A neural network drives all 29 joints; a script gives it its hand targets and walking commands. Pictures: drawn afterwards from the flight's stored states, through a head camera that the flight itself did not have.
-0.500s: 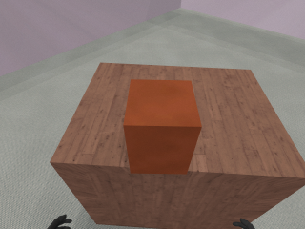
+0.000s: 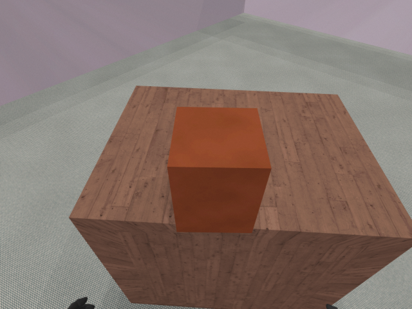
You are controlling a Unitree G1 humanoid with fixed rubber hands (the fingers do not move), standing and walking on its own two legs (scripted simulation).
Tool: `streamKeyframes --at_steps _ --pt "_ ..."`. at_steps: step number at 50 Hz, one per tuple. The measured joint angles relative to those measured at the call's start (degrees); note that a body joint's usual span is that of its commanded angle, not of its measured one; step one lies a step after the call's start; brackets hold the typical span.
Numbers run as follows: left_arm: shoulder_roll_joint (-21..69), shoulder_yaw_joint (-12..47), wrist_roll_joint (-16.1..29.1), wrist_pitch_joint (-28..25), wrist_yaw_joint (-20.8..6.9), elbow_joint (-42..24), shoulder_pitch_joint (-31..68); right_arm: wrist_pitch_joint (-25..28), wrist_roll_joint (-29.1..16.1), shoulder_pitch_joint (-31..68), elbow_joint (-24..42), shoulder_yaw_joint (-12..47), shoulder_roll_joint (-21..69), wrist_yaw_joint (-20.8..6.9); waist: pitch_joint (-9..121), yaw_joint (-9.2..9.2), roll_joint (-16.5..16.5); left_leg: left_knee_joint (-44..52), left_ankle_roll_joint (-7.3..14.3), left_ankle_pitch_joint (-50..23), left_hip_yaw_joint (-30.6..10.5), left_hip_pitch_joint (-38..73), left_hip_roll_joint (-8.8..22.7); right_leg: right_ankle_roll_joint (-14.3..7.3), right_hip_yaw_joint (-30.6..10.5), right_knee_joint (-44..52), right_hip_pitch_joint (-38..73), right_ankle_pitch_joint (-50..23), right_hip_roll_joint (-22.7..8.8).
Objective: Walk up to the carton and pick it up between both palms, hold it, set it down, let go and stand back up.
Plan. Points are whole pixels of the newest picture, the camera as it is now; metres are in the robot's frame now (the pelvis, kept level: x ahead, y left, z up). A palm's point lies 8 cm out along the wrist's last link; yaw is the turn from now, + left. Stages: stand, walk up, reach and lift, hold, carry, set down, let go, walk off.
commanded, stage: stand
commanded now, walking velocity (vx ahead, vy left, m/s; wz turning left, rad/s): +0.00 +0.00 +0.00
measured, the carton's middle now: (215, 172) +0.40 +0.00 +0.07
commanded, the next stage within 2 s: none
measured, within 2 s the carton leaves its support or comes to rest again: neither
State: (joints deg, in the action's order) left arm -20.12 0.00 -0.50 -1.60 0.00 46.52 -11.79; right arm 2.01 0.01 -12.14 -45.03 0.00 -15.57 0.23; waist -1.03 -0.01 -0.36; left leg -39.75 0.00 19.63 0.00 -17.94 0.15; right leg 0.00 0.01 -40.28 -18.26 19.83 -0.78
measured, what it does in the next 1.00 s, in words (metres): stands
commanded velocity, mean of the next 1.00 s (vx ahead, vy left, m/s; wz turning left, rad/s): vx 0.00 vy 0.00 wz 0.00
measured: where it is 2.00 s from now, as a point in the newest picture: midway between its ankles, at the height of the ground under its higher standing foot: outside the picture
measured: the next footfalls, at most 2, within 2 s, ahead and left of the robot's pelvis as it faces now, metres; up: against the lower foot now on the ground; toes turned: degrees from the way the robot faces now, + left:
none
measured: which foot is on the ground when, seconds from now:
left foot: down 0.00-1.00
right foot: down 0.00-1.00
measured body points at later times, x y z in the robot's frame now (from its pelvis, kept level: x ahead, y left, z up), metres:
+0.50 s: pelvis -0.01 +0.00 +0.00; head -0.01 +0.00 +0.45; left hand +0.11 +0.29 -0.11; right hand +0.10 -0.26 -0.12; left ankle +0.02 +0.12 -0.72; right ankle +0.02 -0.12 -0.72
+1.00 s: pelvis -0.01 +0.00 +0.01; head -0.01 -0.01 +0.46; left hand +0.09 +0.30 -0.11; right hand +0.09 -0.27 -0.12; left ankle +0.02 +0.12 -0.72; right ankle +0.02 -0.12 -0.72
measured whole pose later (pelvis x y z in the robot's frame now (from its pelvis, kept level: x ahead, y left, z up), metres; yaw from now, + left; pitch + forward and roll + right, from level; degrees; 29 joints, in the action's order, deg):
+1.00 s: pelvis -0.01 +0.00 +0.01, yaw +0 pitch -2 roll +0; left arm -20.1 0.0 -0.5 -1.6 0.0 54.4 -9.7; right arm 2.0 0.0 -11.3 -51.8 0.0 -15.6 0.2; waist -1.0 0.0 0.0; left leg -35.5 0.0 16.2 0.0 -17.7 0.1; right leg 0.0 0.0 -36.5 -18.3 16.7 -0.8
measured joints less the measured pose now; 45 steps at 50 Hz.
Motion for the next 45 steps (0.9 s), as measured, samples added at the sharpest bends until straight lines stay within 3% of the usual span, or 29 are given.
streamKeyframes --at_steps 45 --pt "0.0 0.0 0.0 0.0 0.0 7.2 2.1 0.0 0.0 0.8 -6.1 0.0 -0.1 0.0 0.0 0.0 0.3 3.5 0.0 -2.8 0.0 0.2 0.0 0.0 0.0 3.1 0.0 -2.7 0.0"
